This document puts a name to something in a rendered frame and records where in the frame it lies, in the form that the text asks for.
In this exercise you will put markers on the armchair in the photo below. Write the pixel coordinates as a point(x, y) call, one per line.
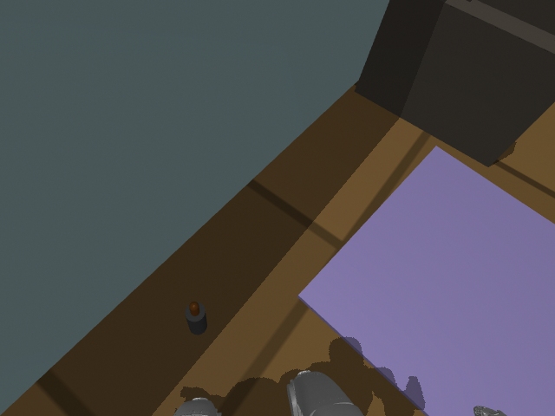
point(475, 74)

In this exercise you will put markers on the bottle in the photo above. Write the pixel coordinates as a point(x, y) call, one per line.
point(196, 318)

